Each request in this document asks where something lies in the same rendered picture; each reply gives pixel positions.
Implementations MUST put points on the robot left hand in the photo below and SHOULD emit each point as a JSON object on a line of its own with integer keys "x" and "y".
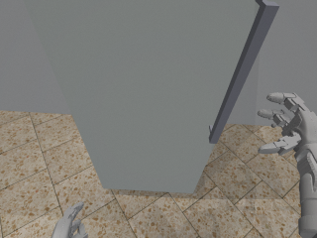
{"x": 65, "y": 228}

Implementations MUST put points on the fridge door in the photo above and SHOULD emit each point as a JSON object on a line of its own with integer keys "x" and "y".
{"x": 144, "y": 80}

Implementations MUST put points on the robot right hand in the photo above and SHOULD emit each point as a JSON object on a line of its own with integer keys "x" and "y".
{"x": 304, "y": 124}

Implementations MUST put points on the handle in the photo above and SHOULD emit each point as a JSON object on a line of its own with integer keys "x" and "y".
{"x": 254, "y": 42}

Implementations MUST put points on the right robot forearm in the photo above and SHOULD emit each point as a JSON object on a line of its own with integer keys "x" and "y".
{"x": 306, "y": 158}

